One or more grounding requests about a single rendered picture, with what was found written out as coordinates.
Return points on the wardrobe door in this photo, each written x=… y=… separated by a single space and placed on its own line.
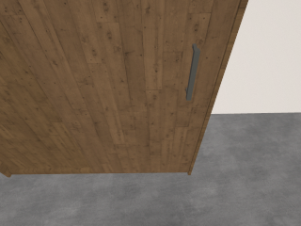
x=32 y=135
x=116 y=72

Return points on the handle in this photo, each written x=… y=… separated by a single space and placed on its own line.
x=193 y=72

